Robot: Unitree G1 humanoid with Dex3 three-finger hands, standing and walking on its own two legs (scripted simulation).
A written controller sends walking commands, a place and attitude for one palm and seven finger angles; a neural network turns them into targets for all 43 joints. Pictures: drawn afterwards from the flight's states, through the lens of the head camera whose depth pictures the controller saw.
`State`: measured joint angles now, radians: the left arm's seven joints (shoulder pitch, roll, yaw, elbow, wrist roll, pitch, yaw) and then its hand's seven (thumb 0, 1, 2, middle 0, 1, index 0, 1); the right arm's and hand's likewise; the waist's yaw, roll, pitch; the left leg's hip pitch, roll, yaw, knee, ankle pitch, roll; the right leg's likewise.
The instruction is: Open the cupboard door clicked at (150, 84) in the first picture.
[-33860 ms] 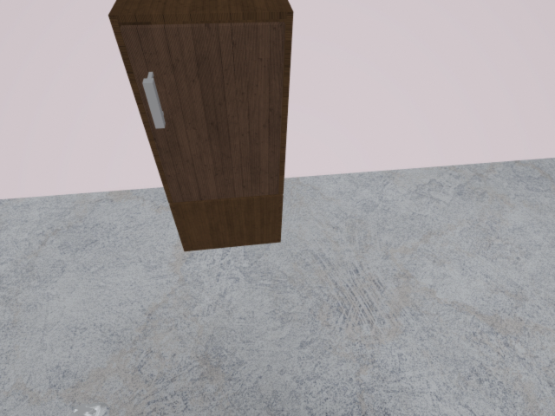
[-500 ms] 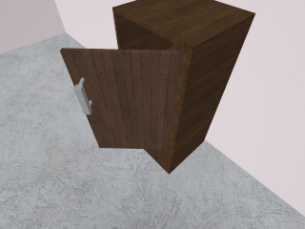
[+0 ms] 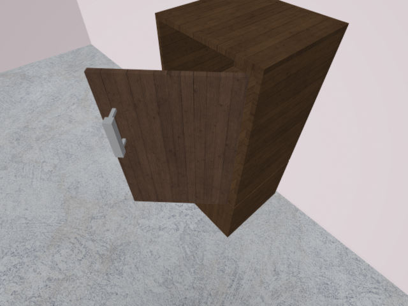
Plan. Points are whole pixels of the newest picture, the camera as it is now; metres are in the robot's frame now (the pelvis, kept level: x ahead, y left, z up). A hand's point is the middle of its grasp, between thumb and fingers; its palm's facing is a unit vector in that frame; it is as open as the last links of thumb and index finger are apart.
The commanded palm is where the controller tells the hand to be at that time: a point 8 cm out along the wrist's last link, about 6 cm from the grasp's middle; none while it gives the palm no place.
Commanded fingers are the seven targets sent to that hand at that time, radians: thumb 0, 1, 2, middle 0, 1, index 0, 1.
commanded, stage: look again from close up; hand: left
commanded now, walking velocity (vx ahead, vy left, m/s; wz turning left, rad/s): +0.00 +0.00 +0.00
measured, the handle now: (116, 133) +0.53 +0.28 -0.01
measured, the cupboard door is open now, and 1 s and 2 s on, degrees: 46 46 46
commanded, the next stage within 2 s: raise the hand with hooked fingers in 0.58 s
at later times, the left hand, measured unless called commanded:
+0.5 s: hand out of the picture +0.02 +0.21 -0.17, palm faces +0.01 -0.97 -0.23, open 7.4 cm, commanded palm none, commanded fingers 0.00 0.90 0.90 -0.20 -0.30 -0.20 -0.30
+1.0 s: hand (100, 288) +0.16 +0.20 -0.03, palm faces +0.02 -1.00 -0.04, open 8.0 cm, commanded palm +0.11 +0.27 -0.06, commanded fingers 0.00 0.50 0.73 -0.23 -0.56 -0.23 -0.56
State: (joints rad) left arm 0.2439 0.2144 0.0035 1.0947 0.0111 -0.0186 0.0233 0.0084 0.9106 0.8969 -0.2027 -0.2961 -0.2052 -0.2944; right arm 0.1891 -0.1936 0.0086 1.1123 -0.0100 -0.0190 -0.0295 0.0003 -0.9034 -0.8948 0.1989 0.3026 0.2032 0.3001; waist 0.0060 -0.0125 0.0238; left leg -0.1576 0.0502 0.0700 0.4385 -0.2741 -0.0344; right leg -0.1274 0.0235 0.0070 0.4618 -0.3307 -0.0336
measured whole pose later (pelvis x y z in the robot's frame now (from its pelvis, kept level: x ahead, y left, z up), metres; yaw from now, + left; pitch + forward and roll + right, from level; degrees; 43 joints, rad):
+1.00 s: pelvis -0.06 +0.01 -0.07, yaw +3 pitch +12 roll +1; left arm 0.25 0.20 0.19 0.30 -0.27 -0.60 -0.36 0.01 0.73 0.82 -0.21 -0.41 -0.22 -0.41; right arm 0.15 -0.26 -0.06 0.61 0.01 -0.27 -0.01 0.01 -0.90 -0.89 0.20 0.30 0.20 0.30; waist 0.00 -0.03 -0.13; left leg -0.79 0.03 0.03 1.01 -0.42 -0.02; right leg -0.74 -0.01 -0.03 1.05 -0.52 -0.03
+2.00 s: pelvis -0.06 +0.03 -0.06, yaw +3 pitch +12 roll -3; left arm 0.11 0.37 0.36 0.26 -0.35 -0.28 -0.46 0.00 -0.41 0.33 -0.30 -1.15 -0.30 -1.14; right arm 0.25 -0.26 0.05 0.53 0.04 -0.22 -0.07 0.01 -0.90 -0.89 0.20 0.30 0.21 0.30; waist 0.00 0.02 -0.10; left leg -0.79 0.04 -0.01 1.03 -0.45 0.02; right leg -0.69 0.00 -0.07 0.97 -0.49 0.01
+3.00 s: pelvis -0.06 +0.02 -0.06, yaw +3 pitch +11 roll -2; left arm -0.11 0.43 0.44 0.52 -0.36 -0.30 -0.55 -0.01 -0.50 0.30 -0.30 -1.20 -0.31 -1.20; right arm 0.28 -0.28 0.05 0.56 0.05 -0.18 -0.09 0.01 -0.90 -0.89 0.20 0.30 0.21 0.30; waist 0.00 0.02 -0.09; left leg -0.76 0.05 -0.01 0.98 -0.42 -0.01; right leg -0.67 0.01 -0.06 0.95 -0.47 -0.02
